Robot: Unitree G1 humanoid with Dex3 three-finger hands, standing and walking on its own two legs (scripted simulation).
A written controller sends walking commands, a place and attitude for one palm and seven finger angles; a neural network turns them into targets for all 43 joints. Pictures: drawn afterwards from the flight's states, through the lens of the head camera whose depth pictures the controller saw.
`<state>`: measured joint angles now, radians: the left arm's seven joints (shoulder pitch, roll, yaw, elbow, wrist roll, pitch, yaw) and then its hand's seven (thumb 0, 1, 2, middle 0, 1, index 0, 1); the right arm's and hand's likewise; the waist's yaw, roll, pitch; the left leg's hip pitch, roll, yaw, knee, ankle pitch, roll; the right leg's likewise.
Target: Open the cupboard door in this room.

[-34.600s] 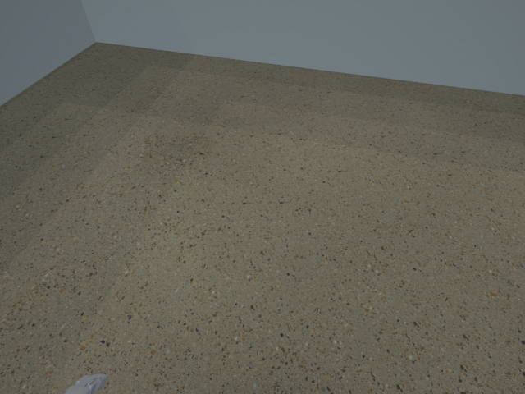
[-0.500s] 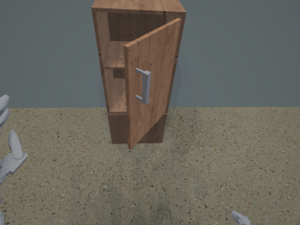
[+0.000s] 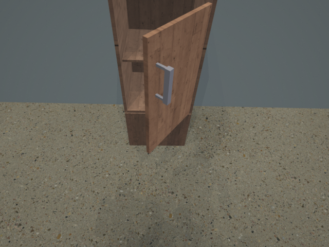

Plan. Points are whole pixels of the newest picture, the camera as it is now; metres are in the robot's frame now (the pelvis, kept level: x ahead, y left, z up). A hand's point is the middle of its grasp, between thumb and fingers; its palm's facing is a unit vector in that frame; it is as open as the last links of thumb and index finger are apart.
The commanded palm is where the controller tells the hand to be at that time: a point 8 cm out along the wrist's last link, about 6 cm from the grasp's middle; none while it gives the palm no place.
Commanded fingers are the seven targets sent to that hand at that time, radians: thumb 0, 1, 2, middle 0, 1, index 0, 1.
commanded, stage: let the arm hang, fingers relaxed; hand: left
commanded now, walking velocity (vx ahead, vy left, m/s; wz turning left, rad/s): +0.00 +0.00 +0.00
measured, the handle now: (163, 84) +0.60 +0.03 +0.04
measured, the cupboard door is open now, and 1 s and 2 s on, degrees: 51 51 51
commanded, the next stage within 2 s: look to check the result in 0.80 s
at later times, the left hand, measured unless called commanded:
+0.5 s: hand out of the picture -0.01 +0.21 -0.15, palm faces +0.01 -0.97 -0.25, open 7.4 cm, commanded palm none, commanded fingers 0.00 0.90 0.90 -0.20 -0.30 -0.20 -0.30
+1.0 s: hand out of the picture -0.01 +0.19 -0.16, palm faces +0.02 -0.98 -0.20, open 7.4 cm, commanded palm none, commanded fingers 0.00 0.90 0.90 -0.20 -0.30 -0.20 -0.30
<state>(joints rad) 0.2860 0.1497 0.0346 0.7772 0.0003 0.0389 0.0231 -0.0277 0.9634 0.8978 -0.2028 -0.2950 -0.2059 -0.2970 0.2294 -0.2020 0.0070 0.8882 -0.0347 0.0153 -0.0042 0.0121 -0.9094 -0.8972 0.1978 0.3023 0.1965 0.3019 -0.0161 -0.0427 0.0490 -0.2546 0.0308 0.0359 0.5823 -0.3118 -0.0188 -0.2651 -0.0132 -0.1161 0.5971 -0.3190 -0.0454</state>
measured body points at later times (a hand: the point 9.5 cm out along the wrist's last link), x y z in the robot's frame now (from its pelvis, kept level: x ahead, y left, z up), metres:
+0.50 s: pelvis -0.02 +0.02 +0.01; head -0.01 +0.00 +0.46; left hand -0.01 +0.26 -0.13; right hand -0.03 -0.20 -0.16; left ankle +0.00 +0.13 -0.73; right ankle +0.00 -0.09 -0.73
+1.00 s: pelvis -0.01 +0.02 +0.01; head +0.01 +0.01 +0.46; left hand -0.01 +0.24 -0.14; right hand -0.04 -0.19 -0.15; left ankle +0.00 +0.13 -0.73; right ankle +0.00 -0.09 -0.73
